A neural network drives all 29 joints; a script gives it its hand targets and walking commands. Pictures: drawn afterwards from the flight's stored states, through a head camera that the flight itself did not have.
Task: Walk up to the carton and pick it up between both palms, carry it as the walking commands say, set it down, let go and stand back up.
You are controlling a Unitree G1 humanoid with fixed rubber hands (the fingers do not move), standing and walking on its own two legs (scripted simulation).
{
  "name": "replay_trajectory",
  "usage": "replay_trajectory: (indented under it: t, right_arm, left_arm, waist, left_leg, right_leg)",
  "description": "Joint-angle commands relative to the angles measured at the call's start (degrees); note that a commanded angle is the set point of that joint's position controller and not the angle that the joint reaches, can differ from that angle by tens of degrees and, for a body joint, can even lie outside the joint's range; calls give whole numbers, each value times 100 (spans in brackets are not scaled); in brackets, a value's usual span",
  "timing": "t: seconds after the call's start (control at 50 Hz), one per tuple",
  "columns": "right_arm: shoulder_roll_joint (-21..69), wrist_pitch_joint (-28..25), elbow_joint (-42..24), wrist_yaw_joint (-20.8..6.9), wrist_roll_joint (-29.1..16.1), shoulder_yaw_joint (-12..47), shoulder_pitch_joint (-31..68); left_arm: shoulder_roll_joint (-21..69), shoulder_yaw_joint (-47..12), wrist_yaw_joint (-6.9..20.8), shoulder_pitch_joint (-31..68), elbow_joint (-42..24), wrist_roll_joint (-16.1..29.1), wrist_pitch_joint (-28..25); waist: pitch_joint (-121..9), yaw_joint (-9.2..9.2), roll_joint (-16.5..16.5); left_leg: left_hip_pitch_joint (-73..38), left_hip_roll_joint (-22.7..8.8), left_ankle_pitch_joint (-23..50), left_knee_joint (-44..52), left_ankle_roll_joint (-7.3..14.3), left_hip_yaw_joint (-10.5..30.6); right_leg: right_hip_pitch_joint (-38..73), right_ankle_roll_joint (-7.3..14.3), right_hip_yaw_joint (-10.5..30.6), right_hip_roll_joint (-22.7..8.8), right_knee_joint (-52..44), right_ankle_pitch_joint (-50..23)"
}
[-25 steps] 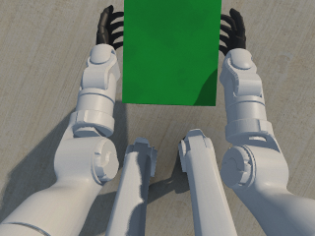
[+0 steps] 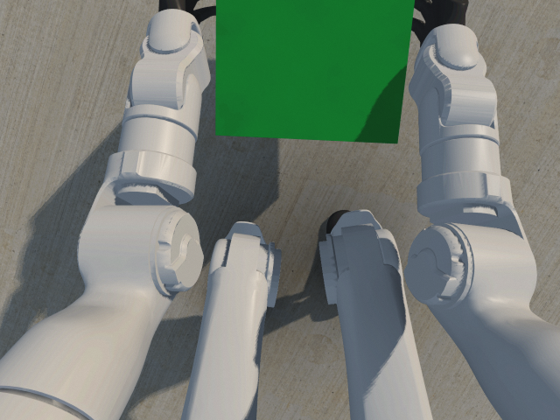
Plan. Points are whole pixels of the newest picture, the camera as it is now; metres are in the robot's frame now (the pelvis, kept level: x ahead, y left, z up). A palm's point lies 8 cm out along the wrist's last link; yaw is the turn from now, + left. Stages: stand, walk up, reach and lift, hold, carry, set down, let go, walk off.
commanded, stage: set down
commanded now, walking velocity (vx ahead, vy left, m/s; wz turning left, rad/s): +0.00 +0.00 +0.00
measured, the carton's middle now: (306, 27) +0.55 -0.05 -0.22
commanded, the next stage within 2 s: none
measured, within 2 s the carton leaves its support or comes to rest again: rests again in 1.10 s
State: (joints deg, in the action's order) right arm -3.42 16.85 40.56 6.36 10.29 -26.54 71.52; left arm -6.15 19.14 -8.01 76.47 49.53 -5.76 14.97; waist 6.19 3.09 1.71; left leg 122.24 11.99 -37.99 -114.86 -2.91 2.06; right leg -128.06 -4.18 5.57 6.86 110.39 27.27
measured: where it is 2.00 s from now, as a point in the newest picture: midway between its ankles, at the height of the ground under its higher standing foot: (297, 289)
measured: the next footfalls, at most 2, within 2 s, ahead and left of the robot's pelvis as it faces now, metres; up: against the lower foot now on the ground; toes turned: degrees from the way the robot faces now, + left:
none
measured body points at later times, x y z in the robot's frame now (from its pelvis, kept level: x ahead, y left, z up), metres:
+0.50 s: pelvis +0.00 +0.00 -0.04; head +0.38 +0.00 +0.21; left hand +0.57 +0.09 -0.22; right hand +0.54 -0.19 -0.21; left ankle +0.07 +0.11 -0.40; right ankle +0.12 -0.13 -0.40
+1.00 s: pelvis +0.00 +0.00 -0.05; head +0.37 -0.01 +0.19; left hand +0.57 +0.09 -0.23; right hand +0.54 -0.19 -0.23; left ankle +0.07 +0.11 -0.40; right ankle +0.12 -0.13 -0.40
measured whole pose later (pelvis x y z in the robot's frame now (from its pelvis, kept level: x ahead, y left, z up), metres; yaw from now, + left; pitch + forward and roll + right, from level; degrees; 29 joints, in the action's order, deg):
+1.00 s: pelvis +0.00 +0.00 -0.05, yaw +1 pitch +38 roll -1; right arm -10.4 14.5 51.5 4.0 5.7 -24.9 81.1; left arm -12.0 10.9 -9.3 87.4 59.9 -1.5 13.2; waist 20.5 4.9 1.6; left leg 124.5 11.4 -39.6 -126.2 -1.6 1.3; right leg -128.2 -3.0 2.0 2.9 121.4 31.3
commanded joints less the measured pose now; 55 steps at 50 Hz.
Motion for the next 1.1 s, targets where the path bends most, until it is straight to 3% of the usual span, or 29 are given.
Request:
replay_trajectory:
  t: [0.0, 0.18, 0.24, 0.42, 0.48, 0.58, 0.84, 1.08]
  right_arm:
    - [5154, -203, -127, -1356, -778, 2887, 3983]
    - [4814, -264, -94, -1418, -978, 2888, 4359]
    - [4659, -311, -43, -1463, -1041, 2803, 4461]
    - [4319, -414, 77, -1606, -1183, 2605, 4498]
    - [4265, -426, 80, -1625, -1226, 2641, 4538]
    - [4227, -450, 78, -1662, -1263, 2633, 4583]
    - [4160, -437, 440, -1726, -1050, 2245, 4610]
    - [4156, -525, 585, -1764, -1182, 2201, 4522]
  left_arm:
    - [5465, -2406, 1328, 3767, -460, 706, -234]
    - [5231, -2501, 1313, 4151, -402, 907, -265]
    - [5168, -2498, 1288, 4195, -288, 886, -288]
    - [5233, -2794, 1221, 4375, -381, 1103, -363]
    - [5242, -2882, 1192, 4428, -466, 1213, -390]
    - [5135, -2805, 1174, 4372, -346, 1190, -417]
    - [4860, -2375, 1356, 4406, 153, 972, -432]
    - [4649, -2477, 1402, 4463, 33, 1037, -558]
  waist:
    - [-7331, 147, -99]
    - [-7080, 236, -43]
    - [-6679, 250, 154]
    - [-6676, 584, 645]
    - [-6624, 648, 612]
    - [-6480, 604, 542]
    - [-5290, 536, 453]
    - [-5095, 496, 513]
  left_leg:
    - [-2262, -37, 2122, 1008, 50, -526]
    - [-2214, -59, 2163, 652, 71, -505]
    - [-2132, -76, 2217, 555, 78, -477]
    - [-2629, -102, 2715, 281, 64, -348]
    - [-2670, -108, 2890, 238, 74, -298]
    - [-2750, -119, 3013, 186, 133, -256]
    - [-1833, -125, 2134, 138, 224, -333]
    - [-1853, -176, 2355, -6, 269, -300]
  right_leg:
    - [5232, 186, -900, 56, -210, -2412]
    - [4973, 224, -928, 23, 179, -2433]
    - [4682, 253, -914, 17, 283, -2412]
    - [4263, 361, -968, -13, 610, -2590]
    - [4244, 376, -988, -28, 674, -2659]
    - [4115, 372, -999, -44, 721, -2589]
    - [3786, 430, -907, -66, 690, -2085]
    - [3687, 453, -860, -66, 827, -2302]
